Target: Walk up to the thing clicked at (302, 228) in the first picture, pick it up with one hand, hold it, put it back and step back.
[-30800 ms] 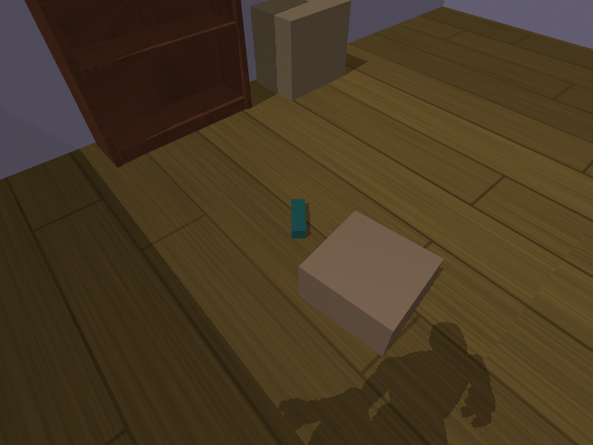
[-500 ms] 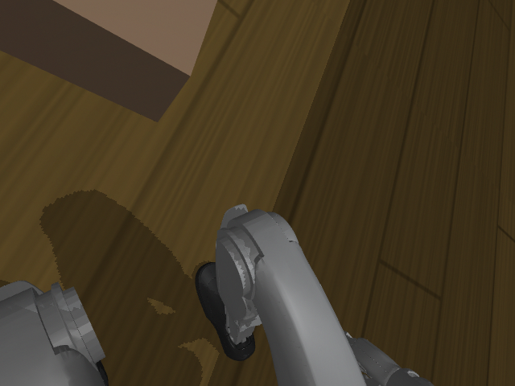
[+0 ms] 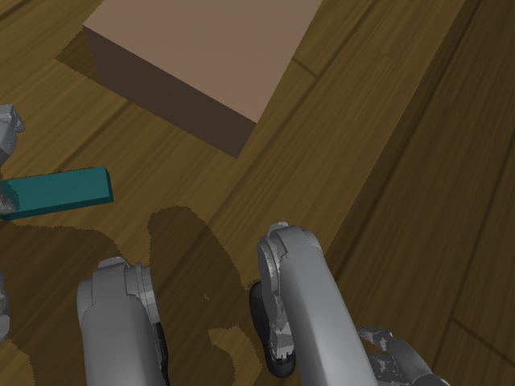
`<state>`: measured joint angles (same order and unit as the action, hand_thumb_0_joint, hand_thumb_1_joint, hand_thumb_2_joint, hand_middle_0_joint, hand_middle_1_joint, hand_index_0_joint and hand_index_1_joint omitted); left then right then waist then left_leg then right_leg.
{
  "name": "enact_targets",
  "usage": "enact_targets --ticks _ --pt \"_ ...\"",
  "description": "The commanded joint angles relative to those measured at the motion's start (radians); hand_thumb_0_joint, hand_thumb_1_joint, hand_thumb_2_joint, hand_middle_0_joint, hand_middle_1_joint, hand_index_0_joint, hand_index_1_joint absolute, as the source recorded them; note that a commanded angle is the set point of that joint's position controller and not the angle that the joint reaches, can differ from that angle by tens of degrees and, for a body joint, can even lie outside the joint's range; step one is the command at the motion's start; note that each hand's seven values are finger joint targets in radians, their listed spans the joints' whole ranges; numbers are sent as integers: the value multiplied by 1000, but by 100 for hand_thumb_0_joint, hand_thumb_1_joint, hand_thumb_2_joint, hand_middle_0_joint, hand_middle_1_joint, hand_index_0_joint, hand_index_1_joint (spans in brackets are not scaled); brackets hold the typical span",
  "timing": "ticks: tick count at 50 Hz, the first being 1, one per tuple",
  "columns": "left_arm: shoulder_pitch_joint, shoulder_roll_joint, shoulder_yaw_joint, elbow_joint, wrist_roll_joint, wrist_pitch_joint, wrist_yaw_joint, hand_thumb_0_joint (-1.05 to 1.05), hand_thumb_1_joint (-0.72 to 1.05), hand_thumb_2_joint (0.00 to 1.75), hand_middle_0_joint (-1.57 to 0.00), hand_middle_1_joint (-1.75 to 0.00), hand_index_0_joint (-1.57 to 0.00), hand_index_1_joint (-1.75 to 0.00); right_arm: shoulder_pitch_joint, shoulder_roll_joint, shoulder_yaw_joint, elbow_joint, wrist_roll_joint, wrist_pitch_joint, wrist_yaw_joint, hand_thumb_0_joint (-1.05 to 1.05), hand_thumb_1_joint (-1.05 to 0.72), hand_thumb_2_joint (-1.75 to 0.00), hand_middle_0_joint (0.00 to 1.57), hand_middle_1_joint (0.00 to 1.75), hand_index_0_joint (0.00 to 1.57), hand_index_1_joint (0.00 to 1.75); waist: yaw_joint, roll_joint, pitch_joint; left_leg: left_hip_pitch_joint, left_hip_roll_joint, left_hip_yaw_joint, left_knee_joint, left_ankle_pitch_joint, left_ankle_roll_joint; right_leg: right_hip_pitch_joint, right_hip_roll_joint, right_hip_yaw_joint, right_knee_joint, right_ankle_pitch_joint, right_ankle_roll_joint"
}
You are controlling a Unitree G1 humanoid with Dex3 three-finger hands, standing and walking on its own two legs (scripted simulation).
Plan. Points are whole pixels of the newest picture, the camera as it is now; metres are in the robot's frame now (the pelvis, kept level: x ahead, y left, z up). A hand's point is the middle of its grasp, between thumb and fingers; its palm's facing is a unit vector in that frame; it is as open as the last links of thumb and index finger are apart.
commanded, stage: withdraw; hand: left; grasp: from above
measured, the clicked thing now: (56, 193) +0.49 +0.30 -0.33
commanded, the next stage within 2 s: home in 0.28 s
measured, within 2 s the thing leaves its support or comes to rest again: neither
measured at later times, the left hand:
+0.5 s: hand (13, 165) +0.49 +0.31 -0.19, palm faces -0.38 -0.05 -0.92, open 13.5 cm
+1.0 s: hand out of the picture +0.32 +0.28 +0.02, palm faces -0.23 -0.69 -0.68, open 7.6 cm
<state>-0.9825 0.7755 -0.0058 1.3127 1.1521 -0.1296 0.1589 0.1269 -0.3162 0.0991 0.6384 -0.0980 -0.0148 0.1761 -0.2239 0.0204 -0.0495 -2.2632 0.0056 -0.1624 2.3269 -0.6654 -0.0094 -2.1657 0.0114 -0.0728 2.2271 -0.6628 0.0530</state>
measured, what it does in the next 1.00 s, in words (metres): rises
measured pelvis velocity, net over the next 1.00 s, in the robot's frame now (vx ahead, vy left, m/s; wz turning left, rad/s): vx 0.00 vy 0.00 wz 0.08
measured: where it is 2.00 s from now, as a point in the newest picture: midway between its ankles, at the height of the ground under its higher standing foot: (218, 365)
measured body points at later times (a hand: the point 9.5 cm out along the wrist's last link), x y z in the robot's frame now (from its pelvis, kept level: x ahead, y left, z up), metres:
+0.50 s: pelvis +0.00 +0.00 -0.03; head +0.25 +0.08 +0.34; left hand +0.51 +0.31 -0.13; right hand +0.03 -0.26 -0.12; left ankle +0.08 +0.13 -0.32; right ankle +0.11 -0.13 -0.32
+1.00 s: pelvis +0.00 +0.00 +0.13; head +0.17 +0.05 +0.55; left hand +0.33 +0.31 +0.06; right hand +0.22 -0.25 +0.03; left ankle +0.08 +0.13 -0.32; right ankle +0.11 -0.13 -0.32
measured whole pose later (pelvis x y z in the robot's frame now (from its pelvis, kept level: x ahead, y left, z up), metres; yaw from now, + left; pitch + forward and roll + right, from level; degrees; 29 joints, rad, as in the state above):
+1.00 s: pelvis +0.00 +0.00 +0.13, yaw +5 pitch +32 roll -6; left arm -0.25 0.47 0.03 0.44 0.47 0.12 0.02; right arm 0.07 -0.30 -0.03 0.57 0.02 0.00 0.04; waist -0.05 0.03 -0.19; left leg -1.83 0.02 -0.10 1.91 -0.64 -0.01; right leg -1.76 -0.01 -0.04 1.84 -0.63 0.04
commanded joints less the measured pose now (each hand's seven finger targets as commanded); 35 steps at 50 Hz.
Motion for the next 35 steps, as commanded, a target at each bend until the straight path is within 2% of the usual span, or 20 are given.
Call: enact_targets --ticks 1,4,5,9,11,12,15,17,18,19,20,21,23,24,25,27,30,33,34,35 --pt "-294 237 37 -67 21 -71 32 0 -50 100 -8 -101 -8 -101 213 -233 -58 -6 -7 19 -56 0 -89 -90 20 30 20 30 -59 164 -517 349 -21 104 -208 98 39 312 34 -65 -241 119 -93" --pt "-346 242 27 -25 52 -116 75 0 -50 100 -8 -101 -8 -101 207 -223 -38 -1 -20 19 -66 0 -89 -90 20 30 20 30 -71 201 -538 366 -15 95 -206 72 36 285 41 -66 -214 96 -92" --pt "-352 265 38 -4 61 -125 95 0 -50 100 -8 -102 -8 -101 204 -233 -36 3 -23 18 -69 0 -89 -90 20 30 20 30 -72 212 -528 382 -14 89 -207 65 33 262 41 -71 -207 85 -95" --pt "-461 293 43 24 104 -161 182 0 -50 99 -7 -102 -8 -101 213 -244 -17 10 -49 10 -76 0 -89 -89 20 30 20 30 -108 278 -574 423 -11 78 -179 78 29 223 42 -91 -165 114 -91" --pt "-481 356 85 45 130 -158 229 0 -49 98 -7 -102 -9 -101 220 -253 -18 11 -59 4 -75 0 -89 -89 20 30 20 30 -87 334 -619 466 -10 84 -172 115 24 228 40 -96 -142 151 -93" --pt "-499 372 99 39 141 -154 248 0 -49 98 -7 -101 -9 -100 226 -261 -19 6 -67 1 -75 0 -89 -89 20 30 20 30 -93 357 -624 476 -10 81 -175 118 21 211 37 -107 -134 155 -94" --pt "-491 392 127 6 167 -122 287 0 -49 97 -9 -100 -10 -99 248 -262 -29 6 -73 -14 -74 0 -90 -90 20 30 20 30 -82 431 -678 543 -5 86 -176 145 15 201 35 -112 -112 188 -95" --pt "-437 409 165 -38 154 -93 294 0 -49 97 -9 -98 -10 -97 247 -270 -41 -9 -68 -22 -70 0 -90 -90 20 30 20 30 -54 484 -749 569 -9 94 -185 190 10 217 26 -112 -99 224 -96" --pt "-391 402 165 -45 144 -74 288 0 -48 96 -10 -97 -11 -96 240 -260 -46 -11 -62 -21 -67 0 -90 -90 20 30 20 30 -32 489 -800 596 -7 93 -191 209 10 229 28 -108 -94 237 -98" --pt "-379 395 167 -83 134 -58 281 0 -48 95 -11 -96 -11 -95 246 -257 -54 -10 -55 -21 -64 0 -90 -90 20 30 20 30 -28 496 -825 615 -9 95 -197 230 12 238 26 -107 -100 255 -97" --pt "-345 388 168 -74 125 -40 270 0 -40 90 -19 -88 -19 -87 255 -251 -61 -5 -48 -18 -61 0 -88 -89 20 30 20 30 -22 475 -822 600 -9 102 -199 232 16 252 29 -104 -111 258 -96" --pt "-333 386 175 -96 107 -25 259 0 -32 91 -25 -80 -22 -79 258 -249 -68 -7 -41 -14 -59 0 -88 -89 20 30 20 30 -15 457 -819 569 -12 106 -207 224 19 261 29 -102 -119 255 -96" --pt "-300 356 171 -118 65 0 223 0 -16 91 -24 -64 -22 -65 279 -242 -83 7 -32 -8 -54 0 -89 -90 20 30 20 30 -15 418 -784 542 -14 108 -217 216 24 272 26 -95 -139 252 -93" --pt "-266 336 164 -137 43 9 200 0 -8 83 -22 -56 -20 -57 284 -234 -92 7 -26 -5 -50 0 -89 -90 20 30 20 30 -3 394 -813 548 -12 113 -220 218 28 303 31 -90 -155 251 -92" --pt "-227 325 176 -171 15 19 175 0 -1 80 -21 -50 -19 -51 292 -238 -103 12 -16 -2 -49 0 -89 -90 20 30 20 30 13 377 -805 563 -16 113 -233 235 28 305 26 -86 -169 258 -93" --pt "-151 276 171 -262 -42 29 118 0 15 77 -20 -42 -18 -43 296 -231 -130 0 2 9 -45 0 -89 -90 20 30 20 30 36 367 -860 606 -16 109 -269 248 25 338 23 -80 -191 256 -96" --pt "-42 226 173 -468 -154 44 38 0 39 71 -17 -28 -17 -28 292 -220 -168 -23 39 26 -48 0 -90 -90 20 30 20 30 74 315 -886 636 -18 110 -335 223 28 398 19 -59 -259 232 -99" --pt "89 124 163 -589 -294 74 -26 0 63 81 -18 -27 -18 -27 253 -193 -176 -36 61 34 -64 0 -90 -90 20 30 20 30 72 188 -813 586 -16 113 -374 174 44 462 22 -43 -333 216 -86" --pt "127 80 142 -637 -334 82 -47 0 71 85 -19 -28 -19 -28 236 -186 -177 -40 65 34 -70 0 -90 -90 20 30 20 30 69 188 -780 588 -16 110 -393 177 44 467 20 -41 -353 221 -87" --pt "148 70 139 -702 -369 89 -64 0 79 90 -20 -30 -20 -30 228 -180 -182 -47 69 33 -76 0 -90 -90 20 30 20 30 81 173 -799 612 -13 106 -411 173 46 488 22 -35 -374 220 -85"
